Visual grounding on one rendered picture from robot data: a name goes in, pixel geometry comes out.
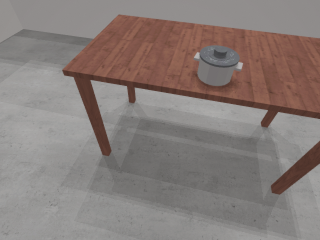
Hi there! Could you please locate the lid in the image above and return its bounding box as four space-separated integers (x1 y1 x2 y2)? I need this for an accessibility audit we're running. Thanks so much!
199 45 240 68

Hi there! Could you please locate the table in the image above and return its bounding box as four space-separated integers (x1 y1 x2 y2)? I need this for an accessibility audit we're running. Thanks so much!
62 14 320 195

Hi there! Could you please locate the pot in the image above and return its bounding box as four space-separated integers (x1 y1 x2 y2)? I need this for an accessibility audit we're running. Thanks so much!
193 52 243 86

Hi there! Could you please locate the knob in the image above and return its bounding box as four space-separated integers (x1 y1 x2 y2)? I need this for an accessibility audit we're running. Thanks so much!
214 46 228 56

